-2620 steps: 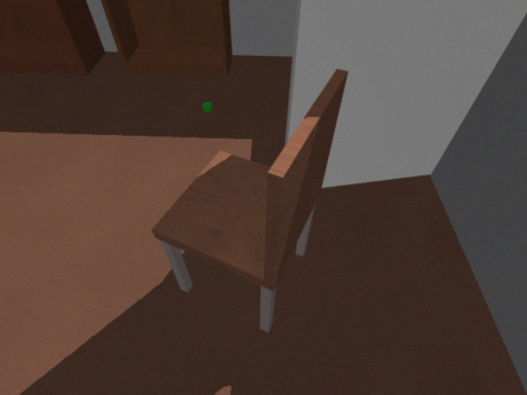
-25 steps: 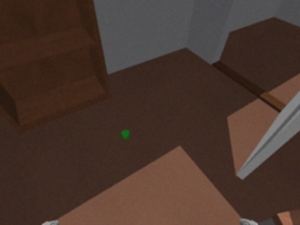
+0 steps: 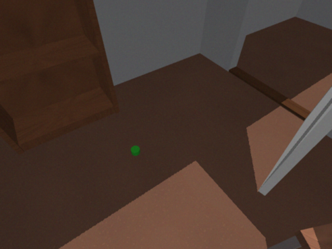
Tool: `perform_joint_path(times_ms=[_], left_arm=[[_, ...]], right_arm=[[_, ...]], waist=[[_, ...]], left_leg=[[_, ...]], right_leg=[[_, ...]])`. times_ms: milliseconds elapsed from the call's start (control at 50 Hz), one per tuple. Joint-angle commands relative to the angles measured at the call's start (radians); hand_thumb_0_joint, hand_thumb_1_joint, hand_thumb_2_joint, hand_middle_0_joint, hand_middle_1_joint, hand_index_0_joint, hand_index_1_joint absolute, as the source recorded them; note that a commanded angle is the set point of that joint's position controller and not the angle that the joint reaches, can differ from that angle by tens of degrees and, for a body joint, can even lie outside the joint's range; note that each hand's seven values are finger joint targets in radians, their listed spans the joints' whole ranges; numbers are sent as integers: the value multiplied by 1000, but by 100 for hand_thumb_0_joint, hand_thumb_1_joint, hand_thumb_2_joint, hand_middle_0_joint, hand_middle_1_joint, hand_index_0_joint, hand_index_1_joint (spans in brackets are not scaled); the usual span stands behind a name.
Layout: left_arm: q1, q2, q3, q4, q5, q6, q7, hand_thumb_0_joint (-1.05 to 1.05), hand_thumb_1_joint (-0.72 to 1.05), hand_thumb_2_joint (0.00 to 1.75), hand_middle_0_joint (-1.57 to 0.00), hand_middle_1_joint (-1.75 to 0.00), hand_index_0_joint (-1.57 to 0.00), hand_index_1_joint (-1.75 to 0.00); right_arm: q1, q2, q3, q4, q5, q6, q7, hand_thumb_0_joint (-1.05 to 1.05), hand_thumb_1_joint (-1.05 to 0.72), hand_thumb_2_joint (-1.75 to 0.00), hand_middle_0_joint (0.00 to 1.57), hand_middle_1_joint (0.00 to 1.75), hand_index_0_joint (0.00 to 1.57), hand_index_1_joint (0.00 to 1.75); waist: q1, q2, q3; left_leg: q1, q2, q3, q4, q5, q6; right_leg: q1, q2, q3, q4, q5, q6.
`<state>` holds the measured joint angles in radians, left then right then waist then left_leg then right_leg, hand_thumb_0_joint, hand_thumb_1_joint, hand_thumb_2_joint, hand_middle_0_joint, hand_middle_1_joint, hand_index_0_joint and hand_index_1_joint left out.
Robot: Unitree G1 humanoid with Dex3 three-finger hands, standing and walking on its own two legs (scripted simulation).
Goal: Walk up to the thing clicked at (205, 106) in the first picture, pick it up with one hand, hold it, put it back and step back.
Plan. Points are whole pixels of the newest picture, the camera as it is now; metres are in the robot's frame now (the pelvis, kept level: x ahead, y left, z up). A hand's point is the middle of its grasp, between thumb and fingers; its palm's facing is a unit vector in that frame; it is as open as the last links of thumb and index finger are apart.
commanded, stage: stand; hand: left
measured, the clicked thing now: (135, 150) +0.87 +0.25 -0.76
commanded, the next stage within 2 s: walk up in 0.40 s
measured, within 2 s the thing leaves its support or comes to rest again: neither
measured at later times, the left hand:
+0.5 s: hand out of the picture +0.10 +0.26 -0.15, palm faces +0.02 -0.94 -0.33, open 7.3 cm
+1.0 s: hand (56, 224) +0.21 +0.34 -0.16, palm faces -0.07 -0.94 -0.34, open 7.3 cm
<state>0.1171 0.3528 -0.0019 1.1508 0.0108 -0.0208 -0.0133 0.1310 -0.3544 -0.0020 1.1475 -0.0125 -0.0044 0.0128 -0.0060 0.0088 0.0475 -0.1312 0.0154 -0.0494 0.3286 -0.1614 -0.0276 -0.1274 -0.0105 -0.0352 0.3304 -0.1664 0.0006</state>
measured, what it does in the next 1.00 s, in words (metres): walks ahead: left foot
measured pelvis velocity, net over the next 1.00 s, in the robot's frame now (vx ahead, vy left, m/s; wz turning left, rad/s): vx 0.17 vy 0.05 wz -0.01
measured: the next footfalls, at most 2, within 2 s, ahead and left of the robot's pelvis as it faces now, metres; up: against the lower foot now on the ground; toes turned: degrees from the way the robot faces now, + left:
left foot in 0.68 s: +0.19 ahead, +0.17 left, +0.00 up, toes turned +5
right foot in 1.14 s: +0.40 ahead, -0.14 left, +0.00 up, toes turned -2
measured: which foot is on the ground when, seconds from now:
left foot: down 0.00-0.46, up 0.48-0.66, down 0.68-1.00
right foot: down 0.00-0.70, up 0.72-1.00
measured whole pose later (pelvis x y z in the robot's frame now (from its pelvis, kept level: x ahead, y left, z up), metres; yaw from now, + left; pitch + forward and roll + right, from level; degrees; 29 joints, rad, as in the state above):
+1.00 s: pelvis +0.17 +0.05 -0.01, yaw +0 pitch -3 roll +1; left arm 0.30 0.44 0.07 0.96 0.02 -0.01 -0.08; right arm 0.35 -0.37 -0.06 0.92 -0.02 -0.08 0.04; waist -0.02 -0.05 0.08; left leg -0.09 0.02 0.09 0.42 -0.27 0.02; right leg -0.47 -0.06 0.06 0.83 -0.26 0.00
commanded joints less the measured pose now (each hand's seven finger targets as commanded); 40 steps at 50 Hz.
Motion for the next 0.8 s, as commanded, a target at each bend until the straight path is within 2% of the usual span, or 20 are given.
perform_joint_path(times_ms=[0, 100, 260, 360, 380, 400, 420, 440, 460, 480, 520, 560, 600, 640, 660, 680, 700, 720, 740, 780], left_arm=[[-37, 214, 37, -63, -2, -23, 16, 0, 90, 90, -20, -30, -20, -30], [-43, 217, 38, -68, -6, -23, 17, 0, 90, 90, -20, -30, -20, -30], [-54, 218, 38, -66, -6, -17, 17, 0, 90, 90, -20, -30, -20, -30], [-56, 215, 38, -66, -7, -21, 18, 0, 90, 90, -20, -30, -20, -30], [32, 276, 100, -113, 8, -26, -2, 0, 90, 90, -20, -30, -20, -30], [79, 289, 111, -100, 19, -25, -7, 0, 90, 90, -20, -30, -20, -30], [117, 313, 126, -99, 26, -25, -10, 0, 90, 90, -20, -30, -20, -30], [129, 343, 142, -110, 28, -28, -9, 0, 90, 90, -20, -30, -20, -30], [129, 354, 153, -135, 28, -35, -6, 0, 90, 90, -20, -30, -20, -30], [106, 344, 153, -154, 25, -39, -6, 0, 90, 90, -20, -30, -20, -30], [112, 310, 147, -173, 29, -45, -10, 0, 90, 90, -20, -30, -20, -30], [78, 306, 146, -205, 25, -46, -20, 0, 90, 90, -20, -30, -20, -30], [3, 314, 141, -255, 27, -45, -28, 0, 90, 90, -20, -30, -20, -30], [-38, 283, 130, -285, 19, -33, -33, 0, 90, 90, -20, -30, -20, -30], [-6, 232, 112, -294, 23, -27, -33, 0, 90, 90, -20, -30, -20, -30], [66, 160, 90, -296, 16, -22, -32, 0, 90, 90, -20, -30, -20, -30], [152, 171, 90, -283, 12, -10, -28, 0, 90, 90, -20, -30, -20, -30], [166, 269, 111, -269, 7, 0, -22, 0, 90, 90, -20, -30, -20, -30], [170, 287, 111, -267, 0, -4, -21, 0, 90, 90, -20, -30, -20, -30], [236, 297, 120, -223, -5, -11, -24, 0, 90, 90, -20, -30, -20, -30]], right_arm=[[-59, -201, -35, -64, 3, -29, -9, 0, -90, -90, 20, 30, 20, 30], [-46, -207, -30, -59, 4, -31, -14, 0, -90, -90, 20, 30, 20, 30], [-31, -207, -23, -54, 4, -28, -17, 0, -90, -90, 20, 30, 20, 30], [-34, -210, -23, -56, 6, -32, -20, 0, -90, -90, 20, 30, 20, 30], [16, -271, -76, -115, -7, -42, 0, 0, -90, -90, 20, 30, 20, 30], [15, -266, -81, -122, -16, -39, 9, 0, -90, -90, 20, 30, 20, 30], [-26, -258, -80, -143, -22, -34, 14, 0, -90, -90, 20, 30, 20, 30], [-68, -238, -82, -169, -27, -29, 18, 0, -90, -90, 20, 30, 20, 30], [-75, -248, -91, -189, -35, -30, 19, 0, -90, -90, 20, 30, 20, 30], [-59, -248, -96, -190, -31, -37, 21, 0, -90, -90, 20, 30, 20, 30], [-55, -226, -96, -204, -24, -53, 33, 0, -90, -90, 20, 30, 20, 30], [-5, -209, -102, -211, -31, -57, 47, 0, -90, -90, 20, 30, 20, 30], [82, -211, -114, -210, -22, -59, 49, 0, -90, -90, 20, 30, 20, 30], [231, -225, -142, -173, -24, -63, 40, 0, -90, -90, 20, 30, 20, 30], [346, -275, -166, -136, -28, -65, 26, 0, -90, -90, 20, 30, 20, 30], [415, -352, -186, -136, -43, -69, 12, 0, -90, -90, 20, 30, 20, 30], [333, -402, -188, -190, -49, -76, 7, 0, -90, -90, 20, 30, 20, 30], [188, -421, -185, -239, -25, -75, 8, 0, -90, -90, 20, 30, 20, 30], [140, -410, -174, -260, -15, -74, 12, 0, -90, -90, 20, 30, 20, 30], [101, -325, -147, -294, -14, -85, 9, 0, -90, -90, 20, 30, 20, 30]], waist=[[11, 1, -47], [12, 6, -85], [6, -2, -61], [4, -3, -99], [23, -26, -175], [47, -47, -104], [78, -90, -24], [96, -191, 46], [97, -157, 117], [87, -118, 160], [76, -97, 135], [49, -124, 81], [-4, -180, 44], [-94, -107, 3], [-139, 55, -63], [-162, 305, -67], [-101, 276, -58], [-54, 165, 12], [-29, 158, 61], [17, 124, 57]], left_leg=[[-37, 92, -78, -54, 7, 45], [-19, 101, -75, -47, 111, 40], [-24, 105, -72, -54, 74, 38], [7, 113, -66, -39, 196, 35], [-16, 51, -45, 67, -265, 106], [-184, 43, -45, 107, -469, 110], [-355, 1, 20, 201, -492, 90], [-464, -16, 69, 416, -384, 68], [-536, 36, 17, 486, -325, 59], [-538, 67, -12, 487, -281, 52], [-492, 79, -5, 421, -285, 56], [-356, 69, 36, 374, -253, 47], [-174, 74, 54, 275, -162, 48], [98, 29, 107, 149, 20, 32], [288, 21, 62, 168, -9, 31], [326, 170, -187, 0, -346, 92], [184, 357, -605, -174, -700, 164], [-9, 393, -613, -229, -795, 213], [-49, 402, -588, -227, -756, 252], [-25, 305, -352, -152, -516, 213]], right_leg=[[11, -125, 120, -85, -35, -16], [55, -126, 106, -56, 93, -20], [35, -123, 106, -64, 54, -18], [74, -129, 104, -42, 189, -18], [134, -64, 74, 15, -277, -60], [145, -107, 159, -13, -510, -95], [188, -171, 259, -100, -648, -132], [157, -312, 417, -223, -720, -186], [119, -383, 467, -255, -682, -238], [96, -389, 460, -241, -557, -259], [126, -314, 337, -206, -328, -243], [59, -248, 225, -171, -285, -210], [-57, -224, 165, -118, -254, -184], [-237, -148, 58, 86, -266, -137], [-359, -90, 20, 319, -291, -103], [-521, 49, -26, 625, -449, -81], [-566, 90, 120, 800, -439, -57], [-485, 20, 196, 805, -381, -67], [-474, -14, 185, 819, -338, -68], [-455, -44, 197, 768, -223, -53]])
